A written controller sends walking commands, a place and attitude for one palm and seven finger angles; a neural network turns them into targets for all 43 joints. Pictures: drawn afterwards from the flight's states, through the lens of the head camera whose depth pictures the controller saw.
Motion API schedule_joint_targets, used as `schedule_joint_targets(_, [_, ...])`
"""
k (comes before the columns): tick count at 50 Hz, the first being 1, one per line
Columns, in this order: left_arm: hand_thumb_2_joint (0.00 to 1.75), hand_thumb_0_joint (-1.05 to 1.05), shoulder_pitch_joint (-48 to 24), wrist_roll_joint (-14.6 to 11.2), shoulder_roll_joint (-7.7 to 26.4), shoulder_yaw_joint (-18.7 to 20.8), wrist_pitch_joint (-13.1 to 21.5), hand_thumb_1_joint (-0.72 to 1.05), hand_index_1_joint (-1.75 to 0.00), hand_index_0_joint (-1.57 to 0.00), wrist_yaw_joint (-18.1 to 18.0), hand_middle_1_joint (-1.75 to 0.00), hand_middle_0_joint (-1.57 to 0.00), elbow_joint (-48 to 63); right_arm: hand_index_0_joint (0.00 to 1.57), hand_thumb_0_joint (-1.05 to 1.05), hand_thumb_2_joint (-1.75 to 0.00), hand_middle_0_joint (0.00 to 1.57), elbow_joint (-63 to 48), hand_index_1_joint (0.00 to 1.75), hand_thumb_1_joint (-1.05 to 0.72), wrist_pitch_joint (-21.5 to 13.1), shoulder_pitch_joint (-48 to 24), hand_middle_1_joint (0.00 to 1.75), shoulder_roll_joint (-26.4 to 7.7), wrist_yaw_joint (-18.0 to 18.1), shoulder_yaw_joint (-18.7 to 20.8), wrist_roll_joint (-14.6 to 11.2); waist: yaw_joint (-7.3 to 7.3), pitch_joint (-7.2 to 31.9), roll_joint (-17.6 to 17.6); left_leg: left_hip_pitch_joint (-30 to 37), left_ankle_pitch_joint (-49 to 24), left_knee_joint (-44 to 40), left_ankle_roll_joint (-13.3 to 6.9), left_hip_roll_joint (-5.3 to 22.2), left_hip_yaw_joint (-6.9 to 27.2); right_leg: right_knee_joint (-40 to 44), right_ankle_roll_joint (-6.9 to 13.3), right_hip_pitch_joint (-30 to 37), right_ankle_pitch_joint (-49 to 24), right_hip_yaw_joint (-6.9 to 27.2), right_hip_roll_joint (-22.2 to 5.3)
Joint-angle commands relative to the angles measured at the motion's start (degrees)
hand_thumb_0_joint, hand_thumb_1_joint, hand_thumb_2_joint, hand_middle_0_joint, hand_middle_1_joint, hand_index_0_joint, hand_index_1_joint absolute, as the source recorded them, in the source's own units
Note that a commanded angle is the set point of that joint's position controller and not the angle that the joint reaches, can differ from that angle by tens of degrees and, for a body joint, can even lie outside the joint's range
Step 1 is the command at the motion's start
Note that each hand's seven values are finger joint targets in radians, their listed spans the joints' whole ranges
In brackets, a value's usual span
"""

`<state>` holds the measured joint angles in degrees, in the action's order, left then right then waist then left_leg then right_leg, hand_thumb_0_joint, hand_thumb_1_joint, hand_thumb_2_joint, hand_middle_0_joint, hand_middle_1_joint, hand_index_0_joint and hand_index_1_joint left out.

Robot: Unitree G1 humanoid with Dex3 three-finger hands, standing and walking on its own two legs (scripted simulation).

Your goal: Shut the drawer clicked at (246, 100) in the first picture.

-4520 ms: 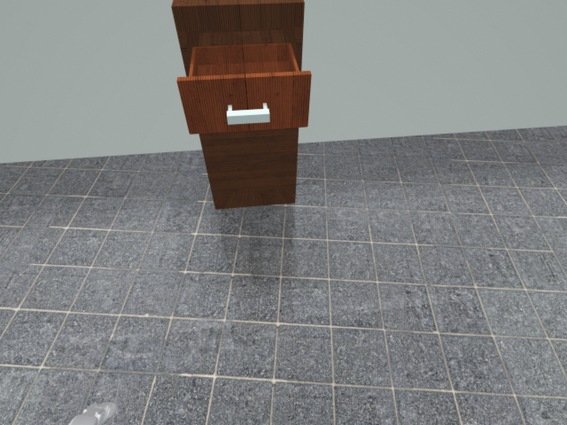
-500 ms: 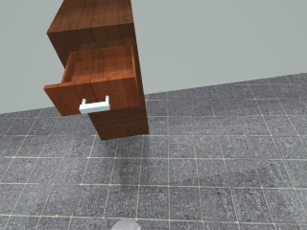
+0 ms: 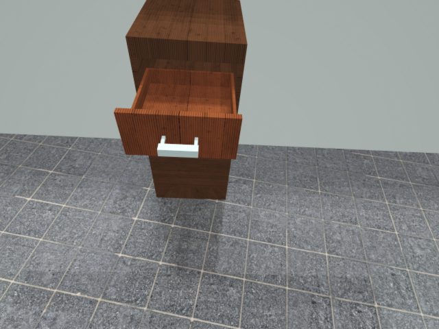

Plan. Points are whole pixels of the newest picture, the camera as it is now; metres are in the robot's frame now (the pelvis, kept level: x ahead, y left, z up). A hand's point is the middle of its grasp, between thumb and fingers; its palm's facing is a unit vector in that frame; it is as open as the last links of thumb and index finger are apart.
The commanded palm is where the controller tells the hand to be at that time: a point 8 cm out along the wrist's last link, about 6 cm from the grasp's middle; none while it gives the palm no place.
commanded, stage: take the last steps up to it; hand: left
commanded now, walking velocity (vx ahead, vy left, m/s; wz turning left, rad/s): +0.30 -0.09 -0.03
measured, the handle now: (179, 145) +0.58 +0.16 -0.05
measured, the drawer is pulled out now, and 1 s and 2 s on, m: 0.30 0.30 0.30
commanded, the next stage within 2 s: come to a stop and stand still in 0.80 s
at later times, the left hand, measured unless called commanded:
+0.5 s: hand out of the picture +0.14 +0.09 -0.16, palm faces +0.08 -0.97 -0.24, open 7.2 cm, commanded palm none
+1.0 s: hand (181, 310) +0.20 +0.09 -0.19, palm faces +0.14 -0.98 -0.15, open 7.3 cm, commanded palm none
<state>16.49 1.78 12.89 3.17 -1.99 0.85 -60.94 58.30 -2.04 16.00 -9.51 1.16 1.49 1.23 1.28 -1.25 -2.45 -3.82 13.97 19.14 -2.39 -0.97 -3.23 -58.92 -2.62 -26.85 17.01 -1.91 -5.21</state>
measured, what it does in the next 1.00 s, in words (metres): walks ahead: right foot, then left foot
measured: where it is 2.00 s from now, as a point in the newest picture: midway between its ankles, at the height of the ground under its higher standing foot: outside the picture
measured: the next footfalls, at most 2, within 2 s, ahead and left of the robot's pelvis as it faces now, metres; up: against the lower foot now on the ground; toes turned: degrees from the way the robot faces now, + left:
right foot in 0.26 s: +0.15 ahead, -0.16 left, +0.00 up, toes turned -7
left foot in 0.84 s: +0.34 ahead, +0.03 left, +0.00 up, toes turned +9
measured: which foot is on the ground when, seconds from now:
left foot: down 0.00-0.26, up 0.28-0.82, down 0.84-1.00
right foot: up 0.00-0.24, down 0.26-0.84, up 0.86-1.00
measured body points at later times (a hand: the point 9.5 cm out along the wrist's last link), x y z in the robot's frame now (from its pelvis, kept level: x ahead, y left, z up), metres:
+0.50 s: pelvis +0.12 -0.10 +0.00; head +0.12 -0.12 +0.45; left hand +0.13 +0.14 -0.14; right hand +0.12 -0.33 -0.17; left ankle +0.13 +0.05 -0.66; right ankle +0.11 -0.16 -0.75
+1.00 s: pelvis +0.28 -0.06 -0.01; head +0.30 -0.04 +0.44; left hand +0.20 +0.15 -0.18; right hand +0.39 -0.27 -0.15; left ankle +0.30 +0.03 -0.75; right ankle +0.23 -0.18 -0.67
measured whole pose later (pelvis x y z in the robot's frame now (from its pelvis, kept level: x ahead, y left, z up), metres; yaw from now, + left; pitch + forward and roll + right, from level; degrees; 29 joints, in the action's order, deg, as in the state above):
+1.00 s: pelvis +0.28 -0.06 -0.01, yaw +1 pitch -2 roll +1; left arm 21.9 0.7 6.9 2.2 0.8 -1.9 -66.1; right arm 58.3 -4.3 7.2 -7.0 2.4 2.2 -0.1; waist 2.9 -5.2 -2.4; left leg -13.2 12.8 28.1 -3.5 -0.1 -9.0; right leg -62.9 -0.7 -22.0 24.1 -2.1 -4.0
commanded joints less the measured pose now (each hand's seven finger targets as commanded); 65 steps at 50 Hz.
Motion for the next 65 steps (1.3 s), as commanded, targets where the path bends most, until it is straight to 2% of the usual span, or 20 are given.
schedule_joint_targets(1, [0.9, 0.0, -5.32, -0.24, 2.27, 0.26, 1.66, 0.9, -0.3, -0.2, 0.23, -0.3, -0.2, 4.55, 0.2, 0.0, -0.9, 0.2, -0.08, 0.3, -0.9, -0.85, 6.7, 0.3, -8.46, 0.78, 2.15, 0.07, -3.06, -6.63, 9.6, 1.39, -3.19, -11.12, -8.12, 16.65, 12.76, 5.52, -0.41, -9.13, -1.4, 0.22, -1.72])
schedule_joint_targets(8, [0.9, 0.0, -9.83, -0.67, 0.54, 0.41, 2.72, 0.9, -0.3, -0.2, 0.77, -0.3, -0.2, 5.94, 0.2, 0.0, -0.9, 0.2, 2.09, 0.3, -0.9, -0.77, 8.22, 0.3, -9.54, 0.57, 2.6, 0.92, -3.51, -6.4, 9.94, -3.23, -2.1, -8.29, -7.61, 17.55, 11.78, 21.09, 1.08, 1.77, 0.41, -2.64, 0.25])
schedule_joint_targets(11, [0.9, 0.0, -0.41, -0.5, 1.95, 1.32, 3.82, 0.9, -0.3, -0.2, 0.51, -0.3, -0.2, 2.46, 0.2, 0.0, -0.9, 0.2, 3.0, 0.3, -0.9, -0.65, 7.18, 0.3, -8.51, 0.45, 2.25, 0.63, 1.0, -1.13, 5.39, -9.31, -2.85, 4.09, -3.73, 12.8, 6.94, 31.94, 2.29, 20.45, -4.48, -4.29, 3.12])
schedule_joint_targets(12, [0.9, 0.0, 6.64, -0.19, 5.51, 2.15, 4.64, 0.9, -0.3, -0.2, 0.05, -0.3, -0.2, 0.26, 0.2, 0.0, -0.9, 0.2, 2.91, 0.3, -0.9, -0.93, 7.66, 0.3, -6.37, 0.03, 1.87, 0.02, 4.03, 3.39, -2.09, -16.92, 0.29, 16.89, -1.3, 8.74, 2.08, 35.78, 4.45, 32.67, 0.34, 3.53, -3.21])
schedule_joint_targets(13, [0.9, 0.0, 13.32, -0.28, 11.67, 3.45, 5.07, 0.9, -0.3, -0.2, -0.59, -0.3, -0.2, -1.59, 0.2, 0.0, -0.9, 0.2, 1.26, 0.3, -0.9, -1.13, 7.92, 0.3, -2.86, -0.37, 0.95, -0.48, 5.69, 6.93, -17.22, -29.87, 17.51, 33.78, 1.3, 1.77, -3.72, 42.87, 10.07, 41.8, 3.41, 23.66, -17.58])
schedule_joint_targets(14, [0.9, 0.0, 15.28, -1.18, 11.9, 3.02, 4.75, 0.9, -0.3, -0.2, -1.23, -0.3, -0.2, -1.69, 0.2, 0.0, -0.9, 0.2, -0.49, 0.3, -0.9, -0.57, 3.86, 0.3, -5.61, -0.45, 1.35, -0.29, 6.73, 5.5, -11.71, -31.88, 20.83, 43.29, 0.68, 3.28, 1.22, 46.85, 12.75, 36.82, 2.61, 28.05, -20.7])
schedule_joint_targets(17, [0.9, 0.0, 3.61, -1.24, 4.88, 1.4, 5.13, 0.9, -0.3, -0.2, -1.63, -0.3, -0.2, 0.58, 0.2, 0.0, -0.9, 0.2, 1.36, 0.3, -0.9, -0.15, 2.51, 0.3, -4.2, -0.94, 2.32, -0.02, 1.44, -1.84, -2.09, -30.71, 7.22, 49.64, 0.96, 8.05, 3.49, 48.88, 11.79, 22.84, 4.23, 16.85, -15.03])
schedule_joint_targets(20, [0.9, 0.0, 1.85, -0.95, 0.87, 0.05, 6.17, 0.9, -0.3, -0.2, -1.87, -0.3, -0.2, 0.6, 0.2, 0.0, -0.9, 0.2, 3.33, 0.3, -0.9, 1.22, 6.05, 0.3, -1.11, -1.36, 2.28, 0.41, -2.18, -5.0, -1.45, -26.79, 0.8, 46.54, 2.65, 8.65, 1.92, 50.71, 9.67, 15.23, -6.15, 5.92, -10.81])
schedule_joint_targets(30, [0.9, 0.0, 12.31, -0.68, 0.15, -0.79, 7.55, 0.9, -0.3, -0.2, -2.21, -0.3, -0.2, -3.39, 0.2, 0.0, -0.9, 0.2, -0.87, 0.3, -0.9, 1.19, -7.94, 0.3, -1.57, -2.28, 2.13, 0.17, 0.44, -6.31, -2.2, -34.27, -3.36, 33.56, 3.91, 8.35, -0.22, 48.48, 11.36, 25.83, -27.65, 3.18, -10.07])
schedule_joint_targets(37, [0.9, 0.0, 16.47, -0.28, 0.53, -0.9, 6.64, 0.9, -0.3, -0.2, -2.88, -0.3, -0.2, -5.79, 0.2, 0.0, -0.9, 0.2, -2.91, 0.3, -0.9, 0.39, -14.75, 0.3, -0.42, -2.26, 1.08, -0.08, 1.76, -6.27, -2.31, -25.93, 0.64, 20.95, 1.36, 4.29, -3.68, 42.56, 10.83, 28.7, -43.32, 1.46, -10.05])
schedule_joint_targets(40, [0.9, 0.0, 14.41, -0.62, 1.52, -0.67, 6.51, 0.9, -0.3, -0.2, -2.93, -0.3, -0.2, -5.44, 0.2, 0.0, -0.9, 0.2, 0.17, 0.3, -0.9, -0.49, -4.02, 0.3, -2.07, -0.98, 1.27, 0.18, -3.23, 0.32, -2.35, -9.29, -4.52, 10.31, -0.59, -0.08, -5.7, 27.77, 8.35, 27.56, -54.49, -1.95, -7.2])
schedule_joint_targets(41, [0.9, 0.0, 13.91, -1.06, 1.16, -0.78, 6.45, 0.9, -0.3, -0.2, -2.76, -0.3, -0.2, -4.99, 0.2, 0.0, -0.9, 0.2, 2.0, 0.3, -0.9, -0.9, 3.27, 0.3, -4.65, -0.42, 1.89, 0.48, -6.29, 4.91, 0.08, 4.19, -14.51, 8.22, -2.3, 3.97, -2.32, 16.88, 6.22, 19.68, -44.97, -3.31, -5.03])
schedule_joint_targets(42, [0.9, 0.0, 15.41, -1.94, -1.58, -1.18, 6.47, 0.9, -0.3, -0.2, -2.52, -0.3, -0.2, -4.05, 0.2, 0.0, -0.9, 0.2, 3.06, 0.3, -0.9, -1.34, 9.76, 0.3, -10.31, 0.25, 3.14, 0.92, -7.74, 12.84, 11.06, 19.21, -33.75, 9.29, -8.97, 19.4, 15.23, 0.64, 3.34, 4.72, -12.83, -6.66, 1.99])
schedule_joint_targets(43, [0.9, 0.0, 14.2, -1.74, -2.53, -1.59, 6.72, 0.9, -0.3, -0.2, -2.7, -0.3, -0.2, -2.83, 0.2, 0.0, -0.9, 0.2, 3.93, 0.3, -0.9, -0.91, 12.29, 0.3, -12.09, 0.65, 3.03, -0.38, -6.84, 14.92, 12.67, 20.24, -48.59, 5.17, -14.35, 27.08, 23.48, -11.13, 3.47, -1.15, 16.6, -2.46, 4.47])
schedule_joint_targets(44, [0.9, 0.0, 12.26, -1.4, -0.9, -0.9, 5.83, 0.9, -0.3, -0.2, -3.17, -0.3, -0.2, -2.04, 0.2, 0.0, -0.9, 0.2, 2.57, 0.3, -0.9, -0.5, 8.54, 0.3, -11.59, 0.52, 2.91, -0.9, -5.06, 9.11, 5.54, 11.79, -44.08, 3.69, -15.31, 28.02, 19.86, -14.97, 4.08, -1.89, 16.9, 0.36, 1.96])
schedule_joint_targets(47, [0.9, 0.0, 10.18, -1.0, -4.76, -0.81, 3.96, 0.9, -0.3, -0.2, -2.72, -0.3, -0.2, -3.76, 0.2, 0.0, -0.9, 0.2, 0.78, 0.3, -0.9, -1.38, -2.09, 0.3, -3.13, 1.14, 0.31, -0.63, -0.32, -2.41, 4.85, -8.51, -39.04, -3.21, -8.21, 19.19, 7.81, -7.58, 1.5, 2.82, 6.23, 2.56, -1.51])
schedule_joint_targets(50, [0.9, 0.0, 14.19, -1.1, -5.82, -1.0, 1.73, 0.9, -0.3, -0.2, -3.36, -0.3, -0.2, -4.81, 0.2, 0.0, -0.9, 0.2, 0.37, 0.3, -0.9, -1.18, -4.92, 0.3, -2.56, 1.62, 0.27, -0.59, 2.47, 0.37, 5.4, -11.44, -44.98, -2.88, -6.21, 16.91, 2.45, 2.45, 0.11, 9.86, 2.46, 1.78, -0.62])
schedule_joint_targets(61, [0.9, 0.0, 1.41, -0.83, 0.14, 0.59, 0.06, 0.9, -0.3, -0.2, -3.32, -0.3, -0.2, 3.59, 0.2, 0.0, -0.9, 0.2, -1.19, 0.3, -0.9, 2.62, -4.79, 0.3, -8.43, 1.21, 3.2, 0.45, -0.12, 0.71, 14.63, -5.88, -36.24, 2.84, -6.88, 17.9, 5.54, 17.08, 1.38, 8.91, 4.99, 0.11, 2.06])
schedule_joint_targets(64, [0.9, 0.0, 3.47, -0.27, 3.07, 0.67, 1.88, 0.9, -0.3, -0.2, -3.22, -0.3, -0.2, 3.47, 0.2, 0.0, -0.9, 0.2, -1.21, 0.3, -0.9, 2.96, -3.24, 0.3, -6.93, 0.35, 3.34, -0.37, 0.93, 4.47, 3.85, -7.41, -17.02, 12.28, -0.26, 10.6, 1.57, 36.86, 1.13, 17.96, -16.63, 1.95, -0.2])
schedule_joint_targets(65, [0.9, 0.0, 2.48, 0.24, 7.42, 1.27, 2.54, 0.9, -0.3, -0.2, -3.58, -0.3, -0.2, 3.87, 0.2, 0.0, -0.9, 0.2, -1.9, 0.3, -0.9, 2.96, -1.31, 0.3, -3.36, 0.05, 2.93, -0.8, -0.25, 5.4, -8.88, -15.1, 2.75, 18.67, 3.22, 4.3, -2.34, 37.74, 4.47, 21.93, -35.3, 14.31, -11.06])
